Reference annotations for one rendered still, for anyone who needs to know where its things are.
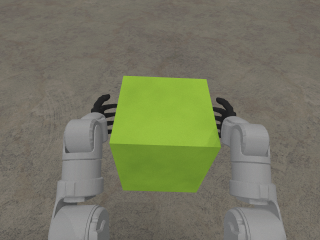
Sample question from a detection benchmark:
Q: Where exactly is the robot left upper arm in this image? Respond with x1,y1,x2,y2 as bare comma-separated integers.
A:
48,204,110,240

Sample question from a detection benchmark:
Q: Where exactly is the robot right hand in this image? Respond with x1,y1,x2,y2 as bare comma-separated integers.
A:
212,97,237,138

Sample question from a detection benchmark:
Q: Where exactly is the right robot forearm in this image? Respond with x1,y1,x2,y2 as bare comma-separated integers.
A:
221,116,287,240

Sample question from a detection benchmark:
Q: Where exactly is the left robot forearm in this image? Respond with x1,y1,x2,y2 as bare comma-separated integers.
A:
48,112,109,240

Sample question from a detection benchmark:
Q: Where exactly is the robot right upper arm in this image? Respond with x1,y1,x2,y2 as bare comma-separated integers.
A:
223,207,286,240

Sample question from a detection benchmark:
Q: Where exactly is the robot left hand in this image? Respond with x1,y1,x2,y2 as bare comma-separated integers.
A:
91,94,118,134

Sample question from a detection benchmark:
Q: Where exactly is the carton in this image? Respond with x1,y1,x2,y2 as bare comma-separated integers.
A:
109,75,221,193

